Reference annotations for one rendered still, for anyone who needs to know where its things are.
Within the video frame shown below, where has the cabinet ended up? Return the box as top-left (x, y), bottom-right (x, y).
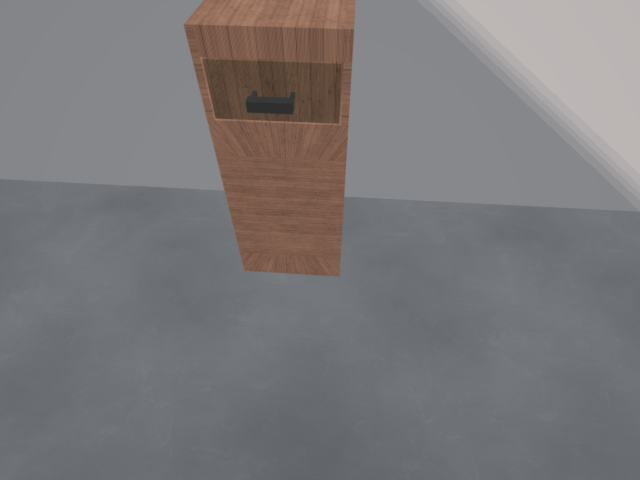
top-left (184, 0), bottom-right (356, 277)

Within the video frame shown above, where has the handle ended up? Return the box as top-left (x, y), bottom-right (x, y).
top-left (246, 90), bottom-right (295, 114)

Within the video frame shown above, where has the drawer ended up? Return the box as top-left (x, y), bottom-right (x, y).
top-left (202, 57), bottom-right (344, 124)

